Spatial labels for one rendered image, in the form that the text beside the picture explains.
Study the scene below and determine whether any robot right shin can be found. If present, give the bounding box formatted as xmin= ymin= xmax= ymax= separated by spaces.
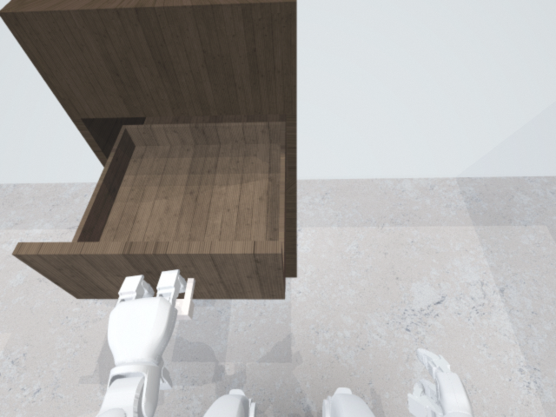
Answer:
xmin=334 ymin=387 xmax=352 ymax=394

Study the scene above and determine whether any drawer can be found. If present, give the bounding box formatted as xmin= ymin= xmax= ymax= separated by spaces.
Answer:
xmin=12 ymin=122 xmax=287 ymax=300

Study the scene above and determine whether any left robot forearm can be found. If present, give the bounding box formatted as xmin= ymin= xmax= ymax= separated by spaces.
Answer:
xmin=96 ymin=361 xmax=162 ymax=417

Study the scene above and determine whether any robot left hand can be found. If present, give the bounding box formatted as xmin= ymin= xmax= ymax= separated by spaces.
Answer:
xmin=108 ymin=269 xmax=187 ymax=390

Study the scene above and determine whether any robot right hand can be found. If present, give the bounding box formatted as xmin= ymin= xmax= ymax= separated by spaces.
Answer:
xmin=407 ymin=348 xmax=474 ymax=417

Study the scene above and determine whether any robot right thigh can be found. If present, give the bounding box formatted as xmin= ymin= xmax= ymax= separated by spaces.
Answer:
xmin=322 ymin=394 xmax=376 ymax=417

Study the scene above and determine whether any handle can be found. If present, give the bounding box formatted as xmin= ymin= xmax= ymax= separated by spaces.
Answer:
xmin=175 ymin=278 xmax=195 ymax=320

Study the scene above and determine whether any cabinet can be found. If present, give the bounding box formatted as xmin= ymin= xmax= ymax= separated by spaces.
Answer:
xmin=0 ymin=0 xmax=297 ymax=277

